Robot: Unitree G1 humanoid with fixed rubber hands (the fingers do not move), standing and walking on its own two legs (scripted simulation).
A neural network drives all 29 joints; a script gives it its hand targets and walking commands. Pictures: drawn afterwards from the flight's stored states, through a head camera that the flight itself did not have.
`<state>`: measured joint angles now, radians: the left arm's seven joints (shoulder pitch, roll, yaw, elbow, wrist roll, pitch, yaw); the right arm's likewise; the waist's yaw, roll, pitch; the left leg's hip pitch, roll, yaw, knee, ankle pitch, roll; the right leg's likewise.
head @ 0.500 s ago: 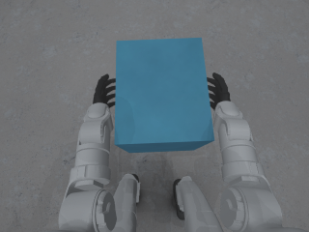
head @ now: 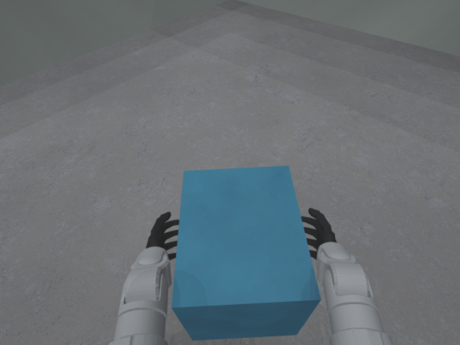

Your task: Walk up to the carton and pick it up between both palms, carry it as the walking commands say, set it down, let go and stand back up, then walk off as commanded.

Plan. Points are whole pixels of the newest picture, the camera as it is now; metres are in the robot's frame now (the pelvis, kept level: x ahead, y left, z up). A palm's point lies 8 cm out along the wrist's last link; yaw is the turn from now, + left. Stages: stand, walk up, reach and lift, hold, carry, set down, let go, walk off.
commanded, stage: reach and lift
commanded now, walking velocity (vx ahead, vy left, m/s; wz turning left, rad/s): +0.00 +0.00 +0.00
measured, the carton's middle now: (240, 253) +0.31 +0.01 -0.06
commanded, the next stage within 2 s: hold in 1.20 s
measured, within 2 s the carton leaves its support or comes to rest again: neither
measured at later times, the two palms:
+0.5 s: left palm (150, 258) +0.26 +0.16 +0.04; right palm (332, 253) +0.26 -0.15 +0.04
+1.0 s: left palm (148, 257) +0.26 +0.16 +0.04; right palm (331, 253) +0.26 -0.14 +0.04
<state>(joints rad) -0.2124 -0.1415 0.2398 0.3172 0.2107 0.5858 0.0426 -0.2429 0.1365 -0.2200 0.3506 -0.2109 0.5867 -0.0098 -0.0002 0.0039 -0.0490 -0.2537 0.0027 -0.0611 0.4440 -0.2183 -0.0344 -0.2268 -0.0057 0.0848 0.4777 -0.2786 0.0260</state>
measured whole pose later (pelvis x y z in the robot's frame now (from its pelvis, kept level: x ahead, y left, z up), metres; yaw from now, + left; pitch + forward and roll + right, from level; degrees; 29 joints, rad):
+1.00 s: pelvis -0.02 +0.00 +0.00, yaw +0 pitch -7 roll +0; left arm -0.19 -0.14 0.20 0.16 0.23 0.77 0.02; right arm -0.22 0.14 -0.18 0.21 -0.22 0.75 0.00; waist 0.00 -0.01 0.03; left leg -0.08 0.01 -0.06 0.38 -0.19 -0.03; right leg -0.05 -0.01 0.08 0.41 -0.24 0.03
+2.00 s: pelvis -0.02 +0.00 +0.00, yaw +0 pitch -7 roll +0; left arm -0.15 -0.13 0.17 0.13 0.23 0.77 0.03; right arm -0.17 0.13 -0.15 0.18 -0.21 0.75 -0.01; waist 0.00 -0.01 0.04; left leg -0.07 0.01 -0.06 0.37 -0.18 -0.03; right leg -0.04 -0.01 0.09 0.40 -0.24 0.02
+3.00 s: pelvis -0.01 +0.08 -0.02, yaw -21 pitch +3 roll +1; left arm 0.05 -0.13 0.12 -0.48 0.03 1.19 0.14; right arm -0.02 0.13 -0.02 -0.38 -0.01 1.17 -0.15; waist 0.03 -0.03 -0.18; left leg -0.41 0.10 0.18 0.69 -0.32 0.00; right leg -0.55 -0.02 -0.04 0.98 -0.52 0.03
